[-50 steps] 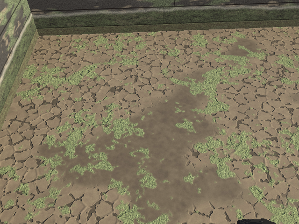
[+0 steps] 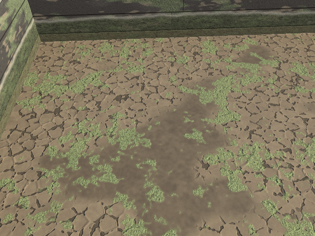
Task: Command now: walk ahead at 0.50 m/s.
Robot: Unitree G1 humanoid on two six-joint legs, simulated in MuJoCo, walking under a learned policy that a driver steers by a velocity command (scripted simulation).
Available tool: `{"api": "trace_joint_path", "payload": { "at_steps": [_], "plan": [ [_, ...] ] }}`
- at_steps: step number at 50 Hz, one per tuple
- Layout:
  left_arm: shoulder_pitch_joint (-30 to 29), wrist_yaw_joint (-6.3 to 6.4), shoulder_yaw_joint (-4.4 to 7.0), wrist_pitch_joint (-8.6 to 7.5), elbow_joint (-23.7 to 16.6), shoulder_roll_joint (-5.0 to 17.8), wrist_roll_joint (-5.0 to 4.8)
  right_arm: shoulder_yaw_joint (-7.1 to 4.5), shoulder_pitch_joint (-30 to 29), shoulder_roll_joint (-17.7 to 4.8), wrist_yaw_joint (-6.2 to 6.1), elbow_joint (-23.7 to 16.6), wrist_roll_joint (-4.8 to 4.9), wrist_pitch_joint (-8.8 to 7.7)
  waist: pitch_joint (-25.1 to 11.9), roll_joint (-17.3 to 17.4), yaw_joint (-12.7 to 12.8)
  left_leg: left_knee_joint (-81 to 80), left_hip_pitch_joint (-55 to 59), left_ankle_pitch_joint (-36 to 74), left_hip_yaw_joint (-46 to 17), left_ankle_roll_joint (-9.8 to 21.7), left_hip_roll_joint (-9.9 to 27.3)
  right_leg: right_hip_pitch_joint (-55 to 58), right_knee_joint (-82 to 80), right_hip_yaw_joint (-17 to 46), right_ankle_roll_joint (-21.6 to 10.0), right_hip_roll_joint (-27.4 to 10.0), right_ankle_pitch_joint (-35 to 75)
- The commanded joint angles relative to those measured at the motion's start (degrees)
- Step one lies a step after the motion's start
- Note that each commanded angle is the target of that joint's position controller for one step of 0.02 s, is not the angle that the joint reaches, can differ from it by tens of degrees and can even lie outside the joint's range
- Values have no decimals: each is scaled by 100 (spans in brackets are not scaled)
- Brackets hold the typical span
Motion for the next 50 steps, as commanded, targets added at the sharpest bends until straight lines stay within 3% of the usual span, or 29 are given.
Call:
{"api": "trace_joint_path", "payload": {
  "at_steps": [1, 2, 3, 4, 5, 6, 7, 8, 10, 11, 12, 13, 14, 16, 17, 18, 20, 23, 28, 37, 38, 39, 41, 50],
  "plan": [
    [-755, -48, 92, -85, -677, 345, 36, -103, -758, -437, 5, -652, 13, -54, 51, -93, 28, -300, 58, 2206, -231, 130, 215, -429, -597, 371, -81, -438, 2290],
    [-574, -75, 94, -110, -628, 299, 90, -124, -672, -463, 5, -614, -11, -42, -306, -42, 82, -245, 215, 2426, -270, 158, 253, -273, -507, 321, -64, -422, 2387],
    [-184, 0, 107, -117, -466, 343, 21, -119, -348, -390, -22, -466, -5, -97, -754, -8, 14, -290, 561, 1377, -195, 165, 160, -117, -738, 488, -75, -429, 1556],
    [-331, 22, 109, -102, -494, 373, -10, -100, -420, -350, -20, -494, 0, -110, -420, -58, -29, -338, 408, 1216, -170, 147, 131, -257, -828, 537, -88, -440, 1441],
    [-408, 32, 114, -91, -519, 385, -16, -95, -454, -344, -17, -489, -3, -116, -318, -79, -36, -359, 350, 1138, -178, 149, 128, -275, -862, 565, -107, -459, 1402],
    [-739, -45, 97, -100, -668, 347, 42, -104, -741, -434, -4, -641, 7, -61, -7, -74, 32, -297, 80, 2258, -239, 141, 218, -370, -574, 358, -81, -437, 2329],
    [-568, -70, 99, -113, -627, 307, 85, -127, -669, -464, -4, -612, -13, -41, -316, -31, 84, -235, 216, 2434, -264, 160, 244, -249, -498, 309, -60, -425, 2425],
    [-190, 2, 107, -110, -470, 346, 15, -118, -347, -385, -26, -462, -5, -89, -727, -22, 14, -278, 538, 1376, -189, 161, 151, -126, -730, 477, -76, -436, 1593],
    [-401, 33, 113, -86, -522, 382, -17, -95, -438, -343, -18, -483, -6, -109, -316, -96, -37, -347, 337, 1129, -174, 142, 119, -272, -856, 561, -111, -467, 1437],
    [-732, -46, 96, -97, -671, 344, 41, -105, -727, -434, -4, -635, 4, -55, -9, -88, 29, -283, 73, 2242, -233, 134, 208, -369, -570, 354, -85, -444, 2348],
    [-564, -71, 98, -112, -630, 306, 83, -128, -657, -464, -4, -607, -16, -37, -317, -42, 81, -222, 210, 2419, -259, 153, 234, -252, -496, 305, -65, -431, 2439],
    [-186, 1, 107, -111, -474, 346, 13, -118, -338, -386, -26, -458, -8, -85, -723, -30, 12, -269, 529, 1366, -188, 155, 144, -130, -729, 476, -81, -443, 1608],
    [-326, 22, 108, -97, -502, 372, -15, -100, -402, -349, -23, -485, -5, -99, -407, -79, -31, -318, 384, 1201, -165, 136, 116, -259, -820, 530, -96, -456, 1489],
    [-365, 33, 108, -74, -513, 387, -21, -96, -395, -351, -13, -452, -11, -107, -236, -81, -42, -387, 315, 1026, -201, 147, 116, -292, -907, 590, -132, -495, 1397],
    [-639, -47, 80, -87, -648, 345, 43, -100, -637, -431, 2, -594, -5, -47, 92, -67, 18, -376, 36, 2090, -288, 139, 217, -404, -659, 385, -105, -463, 2238],
    [-429, -78, 66, -110, -577, 279, 98, -102, -538, -423, 4, -543, -29, -30, -238, -19, 70, -403, 190, 2253, -364, 170, 278, -235, -655, 367, -84, -468, 2286],
    [-286, -94, 30, -149, -470, 215, 114, -65, -497, -330, -2, -510, -39, -23, -393, 28, 67, -622, 338, 2270, -438, 161, 343, -115, -845, 408, -43, -500, 2243],
    [-259, -96, -4, -173, -348, 185, 108, -30, -548, -274, -7, -425, -38, -1, -291, 80, 44, -1105, 498, 2208, -569, 104, 444, 29, -1325, 526, -9, -604, 2314],
    [-41, -140, 69, -218, -95, 361, 51, -106, -236, -413, 10, -167, -10, 22, -347, -47, -24, -1577, 819, 2092, -610, 95, 547, 411, -1852, 644, -73, -671, 2708],
    [51, -160, 170, -192, 77, 452, -23, -173, -90, -429, 8, -30, 56, -14, -434, -33, -6, -1757, 710, 2062, -503, 59, 599, 777, -2048, 671, -174, -719, 3114],
    [59, -157, 179, -182, 83, 465, -23, -177, -74, -439, 4, -30, 56, -15, -439, -31, -1, -1748, 678, 2061, -491, 56, 598, 800, -2035, 668, -182, -721, 3153],
    [55, -59, 221, -144, 123, 609, -110, -191, -51, -486, -47, 37, 82, -52, -415, -27, -38, -1547, 710, 1762, -368, 28, 455, 698, -1929, 748, -161, -662, 3033],
    [15, 14, 223, -84, 86, 595, -95, -175, 25, -455, -73, 34, 74, -79, -409, -44, -47, -1473, 538, 1653, -349, 22, 458, 679, -1853, 734, -198, -669, 3031],
    [58, 68, 285, 105, -14, 684, -19, -188, 120, -586, -80, -59, 17, -70, -307, -46, 26, -1063, 88, 1512, -276, 99, 384, 482, -1439, 713, -310, -642, 3036]
  ]
}}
